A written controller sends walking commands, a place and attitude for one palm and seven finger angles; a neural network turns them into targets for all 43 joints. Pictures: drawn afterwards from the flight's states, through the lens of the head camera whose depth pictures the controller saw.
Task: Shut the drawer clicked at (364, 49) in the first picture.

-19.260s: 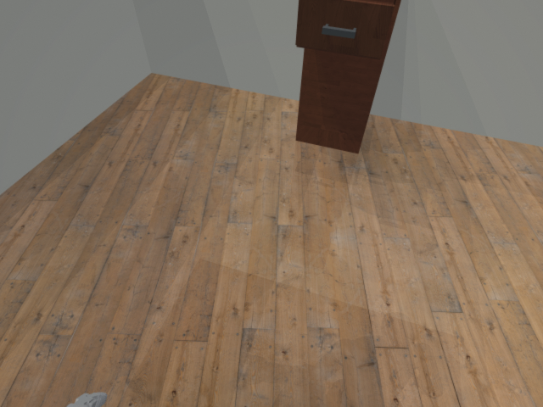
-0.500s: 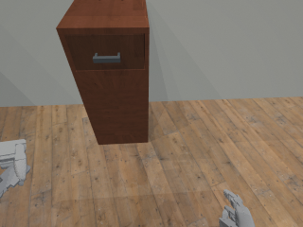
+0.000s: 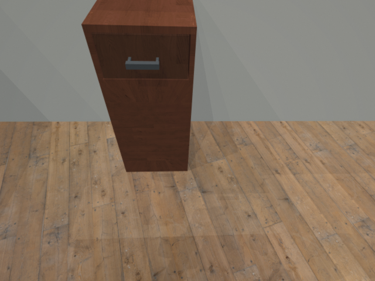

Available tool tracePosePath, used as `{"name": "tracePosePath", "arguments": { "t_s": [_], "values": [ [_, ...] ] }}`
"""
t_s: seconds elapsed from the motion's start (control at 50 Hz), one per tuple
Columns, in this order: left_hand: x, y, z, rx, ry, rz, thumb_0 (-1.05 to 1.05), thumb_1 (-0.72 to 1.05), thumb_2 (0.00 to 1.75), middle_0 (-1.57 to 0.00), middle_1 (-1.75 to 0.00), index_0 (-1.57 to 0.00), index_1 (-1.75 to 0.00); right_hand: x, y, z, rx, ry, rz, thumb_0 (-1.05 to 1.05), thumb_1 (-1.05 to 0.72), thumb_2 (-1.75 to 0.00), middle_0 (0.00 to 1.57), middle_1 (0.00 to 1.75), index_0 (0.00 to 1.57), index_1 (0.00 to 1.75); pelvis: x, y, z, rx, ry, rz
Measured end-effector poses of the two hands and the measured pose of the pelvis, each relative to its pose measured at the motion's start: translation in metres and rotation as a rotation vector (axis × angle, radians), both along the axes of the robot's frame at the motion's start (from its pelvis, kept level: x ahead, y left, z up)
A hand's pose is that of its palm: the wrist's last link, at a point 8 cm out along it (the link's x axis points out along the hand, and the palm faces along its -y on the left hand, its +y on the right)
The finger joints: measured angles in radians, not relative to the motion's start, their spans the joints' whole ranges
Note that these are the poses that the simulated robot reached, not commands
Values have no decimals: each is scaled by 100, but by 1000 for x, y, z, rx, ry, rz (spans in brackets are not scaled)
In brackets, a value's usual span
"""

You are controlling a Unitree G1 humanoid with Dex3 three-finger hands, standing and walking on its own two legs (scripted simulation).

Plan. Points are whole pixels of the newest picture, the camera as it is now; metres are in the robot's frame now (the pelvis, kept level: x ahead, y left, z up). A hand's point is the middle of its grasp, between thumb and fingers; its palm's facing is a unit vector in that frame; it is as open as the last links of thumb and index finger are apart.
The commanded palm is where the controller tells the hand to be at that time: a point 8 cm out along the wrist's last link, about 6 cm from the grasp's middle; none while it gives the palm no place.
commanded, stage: let the arm hang, fingers relaxed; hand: left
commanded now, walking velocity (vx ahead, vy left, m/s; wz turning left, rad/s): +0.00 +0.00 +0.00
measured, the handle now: (143, 62) +0.83 +0.19 +0.02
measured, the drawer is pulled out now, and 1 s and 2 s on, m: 0.00 0.00 0.00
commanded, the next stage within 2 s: look to check the result in 0.82 s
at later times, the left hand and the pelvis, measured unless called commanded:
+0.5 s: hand out of the picture -0.04 +0.19 -0.16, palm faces +0.03 -0.97 -0.23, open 7.0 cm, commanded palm none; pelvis +0.00 +0.00 +0.01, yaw +0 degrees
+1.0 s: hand out of the picture +0.00 +0.15 -0.17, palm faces +0.04 -0.98 -0.20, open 7.4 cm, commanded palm none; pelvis +0.01 -0.02 +0.01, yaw +0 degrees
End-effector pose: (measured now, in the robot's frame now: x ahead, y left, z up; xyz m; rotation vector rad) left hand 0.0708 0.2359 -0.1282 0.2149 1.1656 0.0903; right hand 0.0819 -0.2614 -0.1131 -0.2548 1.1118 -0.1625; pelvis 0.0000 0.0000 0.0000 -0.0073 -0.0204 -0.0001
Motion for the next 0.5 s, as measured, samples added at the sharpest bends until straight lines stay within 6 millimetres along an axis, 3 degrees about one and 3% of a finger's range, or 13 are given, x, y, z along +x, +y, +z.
{"name": "tracePosePath", "arguments": {
  "t_s": [0.04,0.12,0.24,0.36,0.5],
  "values": [
    [-33,1,-10,-4,90,87,2,91,90,-106,-127,-106,-127,-26,3,-2,-3,93,-13,1,-91,-90,20,30,20,30,-2,-1,3,-5,-1,6],
    [-87,11,-11,5,236,132,2,91,90,-91,-111,-91,-113,-69,14,-8,14,254,-34,1,-91,-90,20,30,20,30,-4,-1,7,-12,3,15],
    [-142,17,1,35,392,159,1,91,90,-68,-84,-68,-86,-105,33,-17,74,353,-79,1,-91,-90,20,30,20,30,-4,1,10,-7,-2,10],
    [-149,12,6,43,411,164,1,91,90,-45,-58,-45,-59,-112,46,-25,121,353,-102,1,-91,-90,20,30,20,30,-5,2,11,-2,-12,2],
    [-117,-3,-1,17,318,145,1,91,90,-27,-38,-27,-39,-103,51,-29,144,314,-110,1,-91,-90,20,30,20,30,-4,0,10,3,-15,-2]
  ]
}}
